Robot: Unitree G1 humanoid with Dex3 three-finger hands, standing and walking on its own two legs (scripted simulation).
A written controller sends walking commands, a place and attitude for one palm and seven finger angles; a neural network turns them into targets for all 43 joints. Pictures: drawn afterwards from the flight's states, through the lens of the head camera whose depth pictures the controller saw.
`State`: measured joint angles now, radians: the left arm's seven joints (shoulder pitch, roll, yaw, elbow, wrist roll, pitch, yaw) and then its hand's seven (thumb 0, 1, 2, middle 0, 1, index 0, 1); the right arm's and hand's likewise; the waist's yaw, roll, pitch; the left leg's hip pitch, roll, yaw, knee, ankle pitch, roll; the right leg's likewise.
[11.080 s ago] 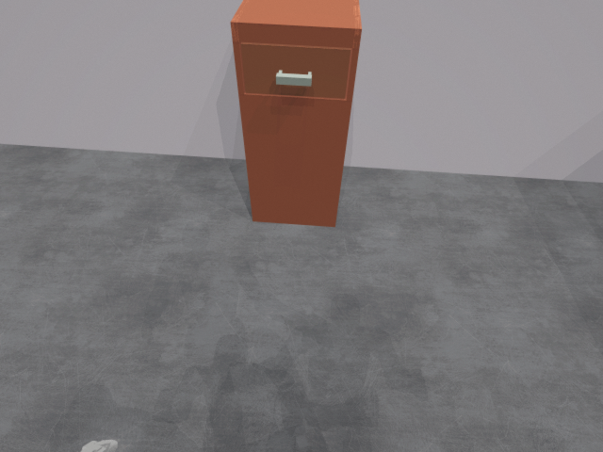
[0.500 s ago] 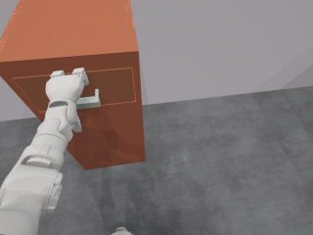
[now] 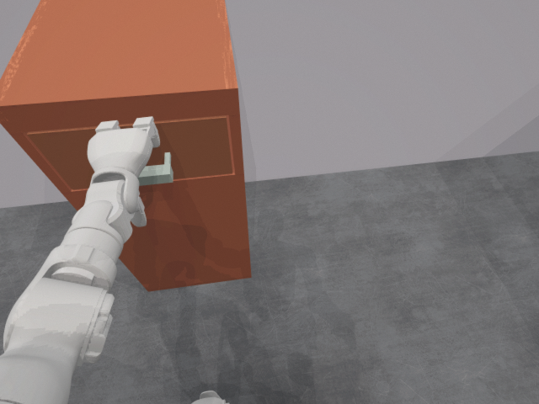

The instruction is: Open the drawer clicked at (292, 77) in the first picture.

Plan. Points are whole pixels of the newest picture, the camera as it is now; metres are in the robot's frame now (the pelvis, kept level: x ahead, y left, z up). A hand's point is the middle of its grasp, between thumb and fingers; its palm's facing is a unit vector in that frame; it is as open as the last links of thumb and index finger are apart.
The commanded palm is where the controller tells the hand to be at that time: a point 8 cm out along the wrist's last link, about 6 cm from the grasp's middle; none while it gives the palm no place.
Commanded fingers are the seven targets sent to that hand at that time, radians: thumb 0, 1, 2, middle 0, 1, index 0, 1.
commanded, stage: lower the fingers behind the handle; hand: left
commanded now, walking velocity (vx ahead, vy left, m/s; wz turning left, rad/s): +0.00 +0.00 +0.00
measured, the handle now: (142, 167) +0.54 +0.21 -0.02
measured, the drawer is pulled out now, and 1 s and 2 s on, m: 0.00 0.00 0.00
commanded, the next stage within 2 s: close the thumb around the handle in 1.56 s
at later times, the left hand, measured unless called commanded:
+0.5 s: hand (134, 186) +0.48 +0.21 +0.00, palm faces -0.08 -0.05 -1.00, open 13.8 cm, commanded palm +0.47 +0.20 +0.06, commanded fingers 0.00 -0.50 0.30 -0.30 -1.20 -0.30 -1.20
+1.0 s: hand (140, 194) +0.48 +0.21 -0.02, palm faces -0.06 -0.05 -1.00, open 13.8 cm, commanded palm +0.47 +0.20 +0.03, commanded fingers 0.00 -0.50 0.30 -0.30 -1.20 -0.30 -1.20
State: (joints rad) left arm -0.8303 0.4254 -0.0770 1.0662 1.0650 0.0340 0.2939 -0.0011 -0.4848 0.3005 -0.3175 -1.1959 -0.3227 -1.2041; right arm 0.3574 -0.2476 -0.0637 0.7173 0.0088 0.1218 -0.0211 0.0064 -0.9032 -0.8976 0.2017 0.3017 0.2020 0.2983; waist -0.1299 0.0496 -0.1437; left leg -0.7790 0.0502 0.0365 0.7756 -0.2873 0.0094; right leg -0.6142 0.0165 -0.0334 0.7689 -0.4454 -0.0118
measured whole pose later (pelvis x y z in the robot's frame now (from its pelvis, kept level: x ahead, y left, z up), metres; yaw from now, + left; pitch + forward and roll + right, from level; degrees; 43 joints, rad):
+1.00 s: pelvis +0.00 +0.01 -0.03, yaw -1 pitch +22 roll -3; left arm -0.82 0.44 -0.02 1.12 1.11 0.01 0.39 0.00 -0.48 0.30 -0.30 -1.20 -0.32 -1.20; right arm 0.36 -0.22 -0.06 0.73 -0.02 0.12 -0.01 0.01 -0.90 -0.90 0.20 0.30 0.20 0.30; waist -0.16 0.05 -0.18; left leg -0.99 0.07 0.03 0.95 -0.35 0.02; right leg -0.81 0.03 -0.03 0.92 -0.50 0.00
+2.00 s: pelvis -0.01 +0.01 -0.03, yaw -2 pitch +24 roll -3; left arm -0.86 0.45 -0.03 1.15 1.09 0.05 0.39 0.00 0.01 0.51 -0.34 -1.25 -0.36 -1.26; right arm 0.36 -0.23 -0.05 0.73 -0.02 0.10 -0.02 0.01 -0.90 -0.90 0.20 0.30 0.20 0.30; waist -0.17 0.06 -0.18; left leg -1.05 0.07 0.02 1.00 -0.36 0.02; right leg -0.88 0.04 -0.04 0.97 -0.51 0.00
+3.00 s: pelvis +0.02 +0.01 -0.02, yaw -2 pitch +20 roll -2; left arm -0.54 0.34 -0.07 0.87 1.07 0.07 0.43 0.00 0.69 0.76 -0.27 -1.35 -0.36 -1.33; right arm 0.31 -0.22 -0.08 0.71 -0.01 0.14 0.01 0.01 -0.90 -0.90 0.20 0.30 0.20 0.30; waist -0.09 0.05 -0.19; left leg -0.88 0.06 0.05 0.91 -0.38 0.02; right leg -0.71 0.02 -0.01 0.87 -0.52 0.00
